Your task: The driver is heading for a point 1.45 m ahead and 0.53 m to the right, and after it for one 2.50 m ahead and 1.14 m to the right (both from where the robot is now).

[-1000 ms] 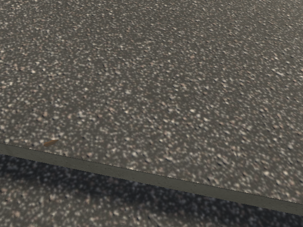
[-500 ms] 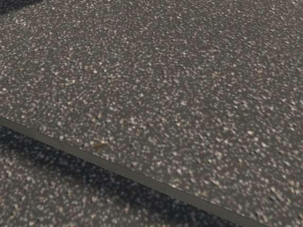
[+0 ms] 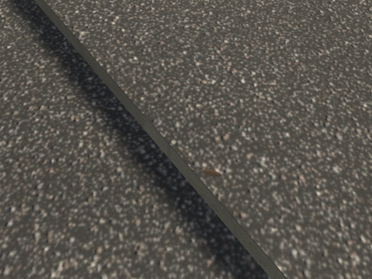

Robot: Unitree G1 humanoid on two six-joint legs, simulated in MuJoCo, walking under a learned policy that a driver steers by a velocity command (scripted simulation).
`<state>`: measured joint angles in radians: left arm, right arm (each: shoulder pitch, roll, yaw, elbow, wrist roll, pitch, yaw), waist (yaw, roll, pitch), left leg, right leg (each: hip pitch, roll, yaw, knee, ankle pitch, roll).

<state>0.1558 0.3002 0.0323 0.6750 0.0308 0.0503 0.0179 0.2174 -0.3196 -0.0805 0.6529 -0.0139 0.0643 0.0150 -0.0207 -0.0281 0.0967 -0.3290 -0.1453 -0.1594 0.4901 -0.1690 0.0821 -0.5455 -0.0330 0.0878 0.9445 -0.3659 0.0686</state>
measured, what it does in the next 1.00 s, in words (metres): walks ahead, turning right: right foot, then left foot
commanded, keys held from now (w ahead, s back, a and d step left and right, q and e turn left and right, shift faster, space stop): shift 0.02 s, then e+shift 0.22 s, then w+e+shift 0.76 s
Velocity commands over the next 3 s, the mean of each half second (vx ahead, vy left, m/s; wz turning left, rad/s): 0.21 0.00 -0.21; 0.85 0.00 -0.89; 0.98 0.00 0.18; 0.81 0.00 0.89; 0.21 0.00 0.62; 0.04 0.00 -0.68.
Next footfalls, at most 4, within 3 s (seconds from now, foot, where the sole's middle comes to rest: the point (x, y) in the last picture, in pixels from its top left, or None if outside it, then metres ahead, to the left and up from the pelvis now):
0.18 right None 0.10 -0.13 -0.77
0.50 left None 0.11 0.07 -0.77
0.92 right None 0.32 -0.23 -0.77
1.28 left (299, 184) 0.71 -0.43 -0.66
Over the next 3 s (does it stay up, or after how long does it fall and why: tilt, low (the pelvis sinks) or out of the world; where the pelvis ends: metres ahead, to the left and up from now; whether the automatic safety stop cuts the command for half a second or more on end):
stays up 1.37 -0.73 0.11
